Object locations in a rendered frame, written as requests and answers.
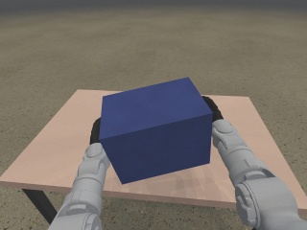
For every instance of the table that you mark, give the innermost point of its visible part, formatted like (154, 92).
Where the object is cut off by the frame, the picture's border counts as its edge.
(51, 161)

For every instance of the robot right upper arm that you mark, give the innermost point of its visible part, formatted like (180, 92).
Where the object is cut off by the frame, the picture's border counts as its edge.
(267, 204)

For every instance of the carton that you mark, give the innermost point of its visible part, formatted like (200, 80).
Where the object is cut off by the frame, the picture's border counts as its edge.
(157, 129)

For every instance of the robot left forearm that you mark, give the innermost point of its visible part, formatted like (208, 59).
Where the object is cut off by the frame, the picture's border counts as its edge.
(86, 193)

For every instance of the robot left upper arm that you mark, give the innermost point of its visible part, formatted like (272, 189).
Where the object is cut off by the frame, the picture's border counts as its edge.
(84, 221)

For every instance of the robot right forearm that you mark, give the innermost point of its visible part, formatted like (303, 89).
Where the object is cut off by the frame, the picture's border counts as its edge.
(239, 159)

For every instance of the left robot hand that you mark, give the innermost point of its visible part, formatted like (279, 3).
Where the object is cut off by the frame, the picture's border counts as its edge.
(95, 132)

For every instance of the right robot hand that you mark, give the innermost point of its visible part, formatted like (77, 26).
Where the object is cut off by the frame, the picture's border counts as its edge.
(217, 115)

